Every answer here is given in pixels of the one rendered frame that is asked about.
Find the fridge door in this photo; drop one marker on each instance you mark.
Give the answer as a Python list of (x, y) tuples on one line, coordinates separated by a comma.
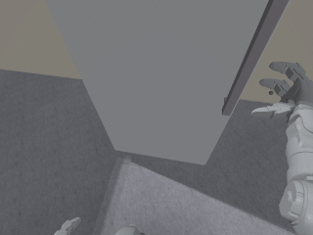
[(158, 71)]

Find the handle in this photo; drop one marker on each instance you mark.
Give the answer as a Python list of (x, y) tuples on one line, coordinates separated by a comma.
[(265, 28)]

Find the robot left hand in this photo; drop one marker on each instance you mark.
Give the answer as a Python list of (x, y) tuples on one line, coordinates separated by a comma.
[(69, 226)]

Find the robot left shin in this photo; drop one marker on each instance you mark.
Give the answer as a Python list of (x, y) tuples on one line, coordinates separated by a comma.
[(133, 226)]

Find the right robot forearm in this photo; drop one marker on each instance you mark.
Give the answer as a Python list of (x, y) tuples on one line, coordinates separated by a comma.
[(299, 149)]

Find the robot right hand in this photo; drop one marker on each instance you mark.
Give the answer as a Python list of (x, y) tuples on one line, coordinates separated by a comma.
[(300, 94)]

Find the robot right upper arm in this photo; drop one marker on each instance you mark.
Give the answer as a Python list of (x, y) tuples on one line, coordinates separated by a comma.
[(296, 206)]

